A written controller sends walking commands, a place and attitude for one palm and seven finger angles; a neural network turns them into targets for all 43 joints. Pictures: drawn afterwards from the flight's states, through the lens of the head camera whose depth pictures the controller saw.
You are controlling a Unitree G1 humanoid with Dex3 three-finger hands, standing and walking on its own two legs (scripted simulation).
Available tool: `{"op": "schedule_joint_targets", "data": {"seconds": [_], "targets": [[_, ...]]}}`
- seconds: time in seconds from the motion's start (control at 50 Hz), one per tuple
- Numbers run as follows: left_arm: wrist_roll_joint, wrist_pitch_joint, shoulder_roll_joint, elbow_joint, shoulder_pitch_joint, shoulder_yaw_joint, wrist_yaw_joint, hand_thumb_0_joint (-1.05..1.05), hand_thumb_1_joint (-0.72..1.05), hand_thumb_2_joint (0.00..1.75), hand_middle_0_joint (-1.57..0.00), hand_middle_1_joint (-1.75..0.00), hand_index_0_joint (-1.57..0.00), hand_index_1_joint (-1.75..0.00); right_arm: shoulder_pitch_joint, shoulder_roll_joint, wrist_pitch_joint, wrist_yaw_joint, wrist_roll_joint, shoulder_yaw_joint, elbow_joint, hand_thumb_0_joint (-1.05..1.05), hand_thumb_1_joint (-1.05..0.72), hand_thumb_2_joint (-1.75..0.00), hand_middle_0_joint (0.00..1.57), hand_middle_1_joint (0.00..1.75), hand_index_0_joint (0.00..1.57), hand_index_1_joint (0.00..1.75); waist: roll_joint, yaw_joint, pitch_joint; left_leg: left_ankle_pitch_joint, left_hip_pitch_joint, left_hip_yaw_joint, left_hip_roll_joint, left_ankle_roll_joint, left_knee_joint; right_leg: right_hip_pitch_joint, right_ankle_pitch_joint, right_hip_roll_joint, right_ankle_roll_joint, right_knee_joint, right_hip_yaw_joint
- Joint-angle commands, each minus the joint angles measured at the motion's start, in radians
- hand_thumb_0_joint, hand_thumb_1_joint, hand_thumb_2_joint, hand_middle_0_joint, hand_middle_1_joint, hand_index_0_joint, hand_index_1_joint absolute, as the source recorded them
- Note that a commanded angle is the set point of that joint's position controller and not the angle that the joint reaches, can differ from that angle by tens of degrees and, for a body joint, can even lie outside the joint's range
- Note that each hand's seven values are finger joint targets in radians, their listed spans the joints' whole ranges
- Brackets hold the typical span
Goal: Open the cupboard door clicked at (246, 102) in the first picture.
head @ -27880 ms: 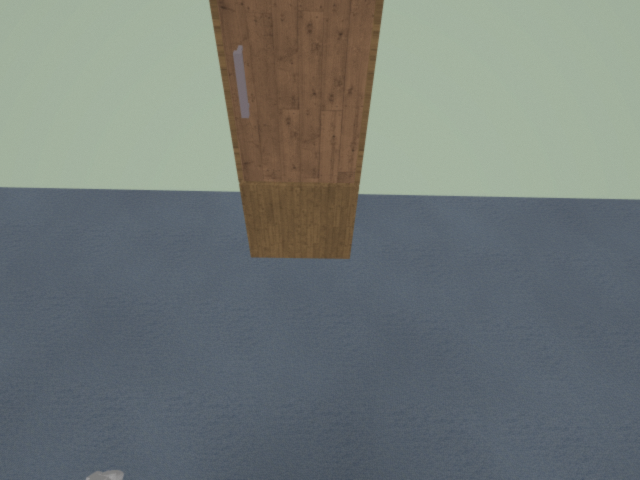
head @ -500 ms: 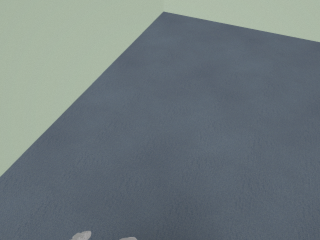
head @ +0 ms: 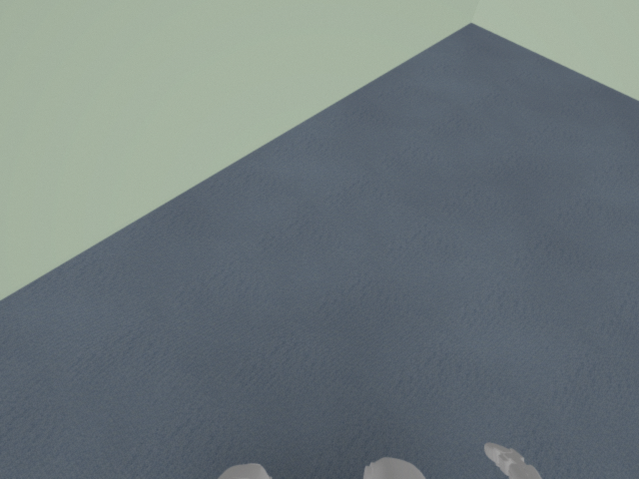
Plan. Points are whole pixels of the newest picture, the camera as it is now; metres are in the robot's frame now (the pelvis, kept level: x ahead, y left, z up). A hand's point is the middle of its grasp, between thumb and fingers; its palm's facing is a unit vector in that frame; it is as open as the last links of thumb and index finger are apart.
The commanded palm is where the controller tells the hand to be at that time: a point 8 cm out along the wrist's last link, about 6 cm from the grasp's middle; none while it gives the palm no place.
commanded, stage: turn to face it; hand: left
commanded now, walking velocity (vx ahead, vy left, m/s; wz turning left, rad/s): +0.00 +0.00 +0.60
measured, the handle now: out of the picture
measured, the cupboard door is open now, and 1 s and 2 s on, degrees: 46 46 46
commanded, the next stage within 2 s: none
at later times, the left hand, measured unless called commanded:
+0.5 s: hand out of the picture +0.04 +0.15 -0.16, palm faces +0.33 -0.92 -0.21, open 7.4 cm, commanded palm none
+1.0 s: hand out of the picture +0.03 +0.16 -0.14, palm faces +0.56 -0.77 -0.29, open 7.4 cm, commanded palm none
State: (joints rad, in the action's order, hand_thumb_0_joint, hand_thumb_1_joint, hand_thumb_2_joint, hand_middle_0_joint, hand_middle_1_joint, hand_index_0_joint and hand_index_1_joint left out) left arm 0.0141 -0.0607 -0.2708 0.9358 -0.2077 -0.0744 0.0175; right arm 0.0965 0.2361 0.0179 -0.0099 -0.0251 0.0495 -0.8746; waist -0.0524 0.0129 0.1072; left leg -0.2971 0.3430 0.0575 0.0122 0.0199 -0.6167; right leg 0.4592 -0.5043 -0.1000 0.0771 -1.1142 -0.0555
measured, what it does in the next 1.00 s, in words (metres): steps on the spot, turning left: right foot, then left foot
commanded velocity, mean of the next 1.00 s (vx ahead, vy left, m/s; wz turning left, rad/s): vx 0.00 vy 0.00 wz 0.60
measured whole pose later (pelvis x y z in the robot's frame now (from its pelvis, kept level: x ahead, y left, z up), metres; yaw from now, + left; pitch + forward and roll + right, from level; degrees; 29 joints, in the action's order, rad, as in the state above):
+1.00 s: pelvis +0.06 -0.07 +0.00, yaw +36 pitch +2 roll +0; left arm 0.02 -0.01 -0.22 0.85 -0.14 -0.05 0.02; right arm 0.17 0.25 0.07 -0.02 -0.02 0.09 -0.93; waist 0.04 -0.02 0.09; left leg -0.46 0.46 -0.09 -0.04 -0.03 -0.89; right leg 0.28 -0.32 -0.04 0.00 -0.58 -0.07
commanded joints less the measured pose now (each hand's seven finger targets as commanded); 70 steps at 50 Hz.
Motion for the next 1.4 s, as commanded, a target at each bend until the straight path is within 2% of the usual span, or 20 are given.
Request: {"op": "schedule_joint_targets", "data": {"seconds": [0.0, 0.14, 0.18, 0.2, 0.28, 0.4, 0.48, 0.52, 0.54, 0.66, 0.86, 0.88, 0.92, 1.02, 1.12, 1.2, 1.22, 1.24, 1.26, 1.38], "targets": [[0.002, 0.034, -0.051, -0.11, 0.017, -0.014, -0.011, 0.0, 0.9, 0.9, -0.2, -0.3, -0.2, -0.3, 0.047, 0.21, -0.007, 0.02, -0.001, 0.054, 0.047, 0.0, -0.9, -0.9, 0.2, 0.3, 0.2, 0.3, 0.199, -0.024, -0.163, 0.462, -0.157, -0.233, 0.227, 0.136, 0.238, 0.033, 0.064, 0.015, 0.01, 0.098, 0.039], [0.001, 0.053, -0.063, -0.115, -0.07, -0.019, -0.008, 0.0, 0.9, 0.9, -0.2, -0.3, -0.2, -0.3, -0.015, 0.199, 0.013, 0.01, 0.005, 0.072, 0.068, 0.0, -0.9, -0.9, 0.2, 0.3, 0.2, 0.3, 0.205, 0.026, -0.154, 0.229, 0.051, -0.294, 0.151, 0.08, 0.151, -0.302, 0.239, 0.085, -0.011, 0.57, -0.015], [0.024, 0.073, -0.218, -0.115, -0.129, -0.049, 0.009, 0.0, 0.9, 0.9, -0.2, -0.3, -0.2, -0.3, -0.005, 0.078, 0.01, -0.001, 0.018, 0.055, 0.103, 0.0, -0.9, -0.9, 0.2, 0.3, 0.2, 0.3, -0.291, 0.061, -0.168, -0.268, 0.306, -0.054, -0.092, -0.063, -0.266, -0.464, 0.338, -0.333, -0.156, 0.853, 0.423], [0.015, 0.067, -0.231, -0.132, -0.107, -0.04, 0.012, 0.0, 0.9, 0.9, -0.2, -0.3, -0.2, -0.3, -0.015, 0.113, 0.017, -0.006, 0.011, 0.062, 0.11, 0.0, -0.9, -0.9, 0.2, 0.3, 0.2, 0.3, -0.215, 0.061, -0.153, -0.344, 0.253, -0.103, -0.042, -0.054, -0.487, -0.324, 0.383, -0.429, -0.238, 0.853, 0.415], [0.012, 0.07, -0.098, -0.159, 0.049, -0.01, 0.017, 0.0, 0.9, 0.9, -0.2, -0.3, -0.2, -0.3, 0.021, 0.079, 0.038, -0.022, 0.009, 0.054, 0.047, 0.0, -0.9, -0.9, 0.2, 0.3, 0.2, 0.3, -0.188, -0.03, -0.108, -0.139, 0.241, -0.067, 0.027, -0.083, -0.621, -0.277, 0.556, -0.226, -0.18, 0.773, 0.085], [0.018, 0.075, -0.151, -0.101, -0.08, -0.031, 0.016, 0.0, 0.9, 0.9, -0.2, -0.3, -0.2, -0.3, -0.058, 0.034, 0.022, -0.027, 0.019, 0.026, 0.056, 0.0, -0.9, -0.9, 0.2, 0.3, 0.2, 0.3, -0.145, 0.042, -0.162, -0.181, 0.133, 0.046, 0.0, -0.082, -0.178, -0.474, 0.904, -0.257, -0.182, 0.654, -0.005], [0.007, 0.068, -0.166, -0.103, -0.042, -0.042, 0.007, 0.0, 0.9, 0.9, -0.2, -0.3, -0.2, -0.3, 0.038, 0.074, 0.015, -0.022, 0.015, 0.034, 0.041, 0.0, -0.9, -0.9, 0.2, 0.3, 0.2, 0.3, -0.122, -0.022, -0.176, 0.016, -0.087, 0.071, -0.011, -0.052, 0.081, -0.346, 0.773, -0.251, -0.119, 0.54, -0.077], [-0.007, 0.058, -0.07, -0.155, -0.015, -0.026, -0.006, 0.0, 0.9, 0.9, -0.2, -0.3, -0.2, -0.3, 0.176, 0.247, 0.001, -0.014, -0.002, 0.08, 0.02, 0.0, -0.9, -0.9, 0.2, 0.3, 0.2, 0.3, 0.33, -0.102, -0.248, 0.54, -0.413, -0.394, 0.337, 0.124, 0.22, 0.073, 0.044, -0.068, 0.01, 0.161, -0.148], [0.004, 0.047, -0.06, -0.195, 0.058, -0.009, -0.001, 0.0, 0.9, 0.9, -0.2, -0.3, -0.2, -0.3, 0.236, 0.295, 0.011, -0.005, 0.001, 0.088, 0.002, 0.0, -0.9, -0.9, 0.2, 0.3, 0.2, 0.3, 0.33, -0.129, -0.235, 0.635, -0.368, -0.478, 0.449, 0.235, 0.242, 0.154, -0.197, -0.024, 0.008, 0.021, -0.036], [0.005, 0.032, -0.053, -0.113, 0.041, -0.019, -0.012, 0.0, 0.9, 0.9, -0.2, -0.3, -0.2, -0.3, 0.074, 0.192, -0.009, 0.023, 0.001, 0.054, 0.038, 0.0, -0.9, -0.9, 0.2, 0.3, 0.2, 0.3, 0.192, -0.029, -0.162, 0.441, -0.206, -0.269, 0.228, 0.133, 0.266, 0.107, 0.1, -0.004, 0.01, 0.004, 0.057], [-0.005, 0.05, -0.055, -0.127, -0.012, -0.016, -0.004, 0.0, 0.9, 0.9, -0.2, -0.3, -0.2, -0.3, 0.034, 0.197, 0.011, 0.014, 0.003, 0.074, 0.049, 0.0, -0.9, -0.9, 0.2, 0.3, 0.2, 0.3, 0.212, 0.002, -0.17, 0.343, -0.033, -0.361, 0.155, 0.099, 0.179, -0.258, 0.201, 0.097, -0.016, 0.557, 0.004], [-0.003, 0.059, -0.082, -0.119, -0.059, -0.025, 0.002, 0.0, 0.9, 0.9, -0.2, -0.3, -0.2, -0.3, 0.017, 0.175, 0.012, 0.012, 0.01, 0.073, 0.06, 0.0, -0.9, -0.9, 0.2, 0.3, 0.2, 0.3, 0.145, 0.031, -0.18, 0.234, 0.05, -0.339, 0.111, 0.059, 0.119, -0.376, 0.273, 0.055, -0.026, 0.698, 0.033], [0.021, 0.066, -0.223, -0.127, -0.079, -0.044, 0.014, 0.0, 0.9, 0.9, -0.2, -0.3, -0.2, -0.3, 0.007, 0.09, 0.011, -0.002, 0.017, 0.061, 0.098, 0.0, -0.9, -0.9, 0.2, 0.3, 0.2, 0.3, -0.245, 0.052, -0.152, -0.326, 0.279, -0.088, -0.093, -0.059, -0.341, -0.415, 0.351, -0.396, -0.218, 0.871, 0.429], [0.012, 0.072, -0.101, -0.154, 0.059, -0.012, 0.02, 0.0, 0.9, 0.9, -0.2, -0.3, -0.2, -0.3, 0.024, 0.075, 0.035, -0.022, 0.012, 0.05, 0.041, 0.0, -0.9, -0.9, 0.2, 0.3, 0.2, 0.3, -0.158, -0.028, -0.112, -0.16, 0.223, -0.059, 0.018, -0.088, -0.52, -0.336, 0.691, -0.217, -0.193, 0.745, 0.064], [0.015, 0.071, -0.158, -0.108, -0.062, -0.033, 0.016, 0.0, 0.9, 0.9, -0.2, -0.3, -0.2, -0.3, -0.062, 0.045, 0.024, -0.027, 0.018, 0.029, 0.059, 0.0, -0.9, -0.9, 0.2, 0.3, 0.2, 0.3, -0.156, 0.037, -0.136, -0.171, 0.127, 0.037, -0.006, -0.08, -0.175, -0.451, 0.895, -0.247, -0.185, 0.656, 0.008], [0.008, 0.066, -0.165, -0.104, -0.034, -0.041, 0.007, 0.0, 0.9, 0.9, -0.2, -0.3, -0.2, -0.3, 0.034, 0.082, 0.014, -0.023, 0.013, 0.037, 0.041, 0.0, -0.9, -0.9, 0.2, 0.3, 0.2, 0.3, -0.115, -0.026, -0.172, 0.028, -0.092, 0.055, -0.022, -0.052, 0.101, -0.356, 0.808, -0.232, -0.114, 0.502, -0.07], [-0.001, 0.063, -0.147, -0.123, -0.028, -0.038, 0.003, 0.0, 0.9, 0.9, -0.2, -0.3, -0.2, -0.3, 0.108, 0.143, 0.005, -0.02, 0.006, 0.053, 0.025, 0.0, -0.9, -0.9, 0.2, 0.3, 0.2, 0.3, 0.021, -0.07, -0.228, 0.259, -0.284, -0.032, 0.059, -0.01, 0.17, -0.211, 0.665, -0.2, -0.064, 0.341, -0.11], [-0.009, 0.057, -0.067, -0.167, -0.002, -0.02, -0.007, 0.0, 0.9, 0.9, -0.2, -0.3, -0.2, -0.3, 0.196, 0.267, -0.001, -0.012, -0.004, 0.086, 0.017, 0.0, -0.9, -0.9, 0.2, 0.3, 0.2, 0.3, 0.355, -0.117, -0.26, 0.665, -0.429, -0.448, 0.356, 0.156, 0.203, 0.088, -0.036, -0.036, 0.016, 0.093, -0.133], [0.004, 0.046, -0.073, -0.199, 0.063, -0.01, 0.001, 0.0, 0.9, 0.9, -0.2, -0.3, -0.2, -0.3, 0.255, 0.298, 0.008, -0.004, 0.001, 0.086, -0.006, 0.0, -0.9, -0.9, 0.2, 0.3, 0.2, 0.3, 0.283, -0.132, -0.255, 0.696, -0.384, -0.488, 0.436, 0.243, 0.212, 0.133, -0.2, -0.017, -0.002, -0.015, -0.007], [0.002, 0.032, -0.054, -0.131, 0.051, -0.017, -0.011, 0.0, 0.9, 0.9, -0.2, -0.3, -0.2, -0.3, 0.069, 0.195, -0.006, 0.023, -0.002, 0.055, 0.042, 0.0, -0.9, -0.9, 0.2, 0.3, 0.2, 0.3, 0.219, -0.035, -0.163, 0.418, -0.182, -0.292, 0.216, 0.136, 0.253, 0.065, 0.058, 0.007, 0.002, 0.055, 0.056]]}}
